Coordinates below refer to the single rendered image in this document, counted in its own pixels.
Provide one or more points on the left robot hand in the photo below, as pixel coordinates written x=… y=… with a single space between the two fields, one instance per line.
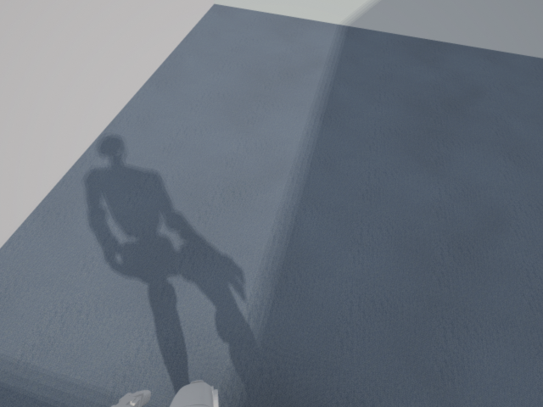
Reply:
x=137 y=399

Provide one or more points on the robot left thigh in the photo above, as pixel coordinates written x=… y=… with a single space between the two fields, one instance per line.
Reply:
x=198 y=394

